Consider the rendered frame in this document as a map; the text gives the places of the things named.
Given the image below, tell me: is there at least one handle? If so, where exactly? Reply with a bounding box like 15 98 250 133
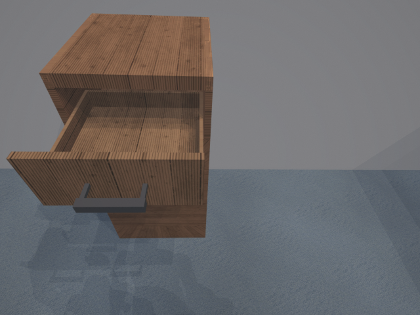
73 183 148 213

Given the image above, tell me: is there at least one cabinet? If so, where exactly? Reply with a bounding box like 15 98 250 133
39 13 213 238

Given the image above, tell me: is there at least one drawer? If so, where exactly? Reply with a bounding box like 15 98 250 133
7 90 205 205

